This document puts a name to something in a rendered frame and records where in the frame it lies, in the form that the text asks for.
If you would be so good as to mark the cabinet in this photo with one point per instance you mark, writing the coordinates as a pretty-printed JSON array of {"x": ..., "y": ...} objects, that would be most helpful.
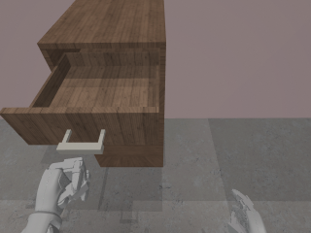
[{"x": 115, "y": 26}]

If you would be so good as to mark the handle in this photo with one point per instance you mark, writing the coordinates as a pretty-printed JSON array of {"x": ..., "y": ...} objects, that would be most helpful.
[{"x": 81, "y": 148}]

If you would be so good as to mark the drawer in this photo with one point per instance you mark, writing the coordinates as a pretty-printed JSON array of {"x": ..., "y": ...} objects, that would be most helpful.
[{"x": 86, "y": 92}]

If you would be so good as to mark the robot right hand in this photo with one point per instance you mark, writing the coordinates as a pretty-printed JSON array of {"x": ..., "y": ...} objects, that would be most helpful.
[{"x": 250, "y": 219}]

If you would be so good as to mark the robot left hand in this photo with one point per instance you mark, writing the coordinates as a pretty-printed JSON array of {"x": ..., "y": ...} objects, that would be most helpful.
[{"x": 70, "y": 175}]

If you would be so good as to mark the left robot forearm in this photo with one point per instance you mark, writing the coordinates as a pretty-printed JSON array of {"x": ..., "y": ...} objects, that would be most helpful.
[{"x": 43, "y": 222}]

